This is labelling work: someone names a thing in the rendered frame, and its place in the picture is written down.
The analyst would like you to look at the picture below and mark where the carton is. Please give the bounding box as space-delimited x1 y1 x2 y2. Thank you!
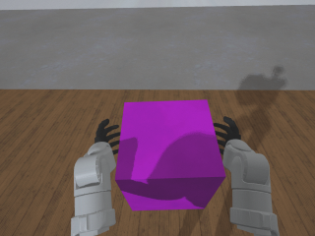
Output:
115 99 226 211

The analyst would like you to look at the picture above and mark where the robot left forearm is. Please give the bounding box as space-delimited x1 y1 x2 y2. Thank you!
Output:
71 142 116 236

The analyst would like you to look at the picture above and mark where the left robot hand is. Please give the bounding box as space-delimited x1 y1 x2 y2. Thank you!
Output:
94 118 121 155

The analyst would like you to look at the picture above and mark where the robot right forearm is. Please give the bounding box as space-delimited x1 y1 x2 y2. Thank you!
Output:
222 139 280 236

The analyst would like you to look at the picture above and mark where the right robot hand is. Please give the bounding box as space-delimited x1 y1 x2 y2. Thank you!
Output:
213 116 241 155

